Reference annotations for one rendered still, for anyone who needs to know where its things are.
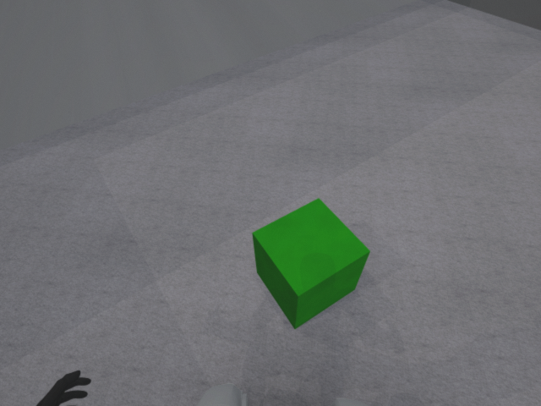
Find left robot thigh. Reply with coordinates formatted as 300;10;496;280
196;385;248;406

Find robot left hand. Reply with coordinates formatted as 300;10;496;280
36;370;91;406

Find carton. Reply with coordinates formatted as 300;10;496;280
252;198;370;329

